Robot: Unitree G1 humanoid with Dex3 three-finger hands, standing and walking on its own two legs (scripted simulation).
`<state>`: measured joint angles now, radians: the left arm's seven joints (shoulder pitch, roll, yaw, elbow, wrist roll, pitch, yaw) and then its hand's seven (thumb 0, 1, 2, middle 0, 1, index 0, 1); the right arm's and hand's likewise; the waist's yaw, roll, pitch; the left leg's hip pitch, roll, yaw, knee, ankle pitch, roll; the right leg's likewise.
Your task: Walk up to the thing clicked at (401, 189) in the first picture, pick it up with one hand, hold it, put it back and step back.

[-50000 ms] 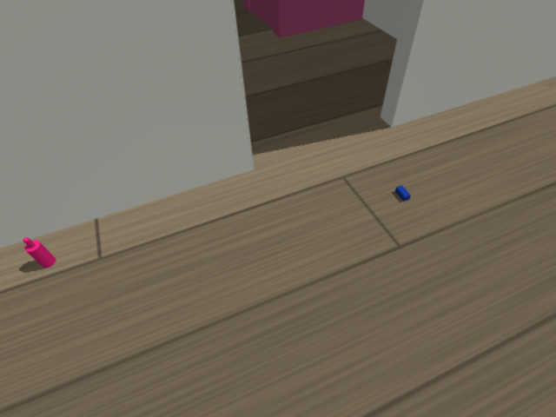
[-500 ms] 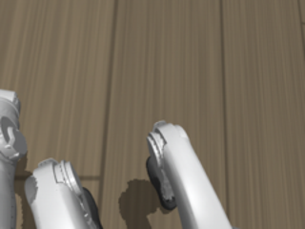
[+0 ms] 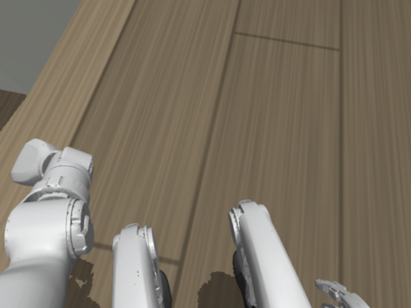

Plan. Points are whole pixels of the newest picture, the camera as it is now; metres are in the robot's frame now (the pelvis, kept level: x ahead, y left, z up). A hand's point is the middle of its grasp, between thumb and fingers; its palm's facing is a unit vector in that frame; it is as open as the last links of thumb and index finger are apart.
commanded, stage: lift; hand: left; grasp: from above
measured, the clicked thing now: (64, 167) +0.46 +0.27 -0.11
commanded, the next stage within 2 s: hold in 0.98 s
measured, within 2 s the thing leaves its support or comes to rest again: neither
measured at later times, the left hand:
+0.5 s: hand (2, 151) +0.39 +0.23 +0.13, palm faces -0.18 -0.41 -0.90, open 9.9 cm
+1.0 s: hand out of the picture +0.39 +0.23 +0.23, palm faces -0.18 -0.42 -0.89, open 9.9 cm
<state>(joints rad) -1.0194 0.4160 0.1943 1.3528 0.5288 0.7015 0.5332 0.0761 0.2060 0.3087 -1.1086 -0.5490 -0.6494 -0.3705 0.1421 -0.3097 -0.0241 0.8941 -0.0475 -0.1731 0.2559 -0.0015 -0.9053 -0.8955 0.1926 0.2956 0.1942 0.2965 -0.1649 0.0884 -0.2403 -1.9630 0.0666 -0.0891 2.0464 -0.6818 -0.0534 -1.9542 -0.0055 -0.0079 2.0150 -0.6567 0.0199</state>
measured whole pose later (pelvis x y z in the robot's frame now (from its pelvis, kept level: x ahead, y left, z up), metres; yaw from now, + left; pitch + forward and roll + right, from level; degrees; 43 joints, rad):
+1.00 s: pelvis +0.07 -0.01 +0.27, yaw +2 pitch +14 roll +0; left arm -0.74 0.16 -0.01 1.17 0.46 0.91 0.50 0.04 0.16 0.38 -0.94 -0.62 -0.61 -0.50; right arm 0.23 -0.26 -0.02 0.93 0.02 -0.16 0.08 0.00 -0.89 -0.89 0.20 0.30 0.20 0.30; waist -0.07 0.05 -0.17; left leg -0.77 0.07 -0.01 0.95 -0.43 -0.05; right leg -0.77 -0.02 -0.02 0.96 -0.43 0.01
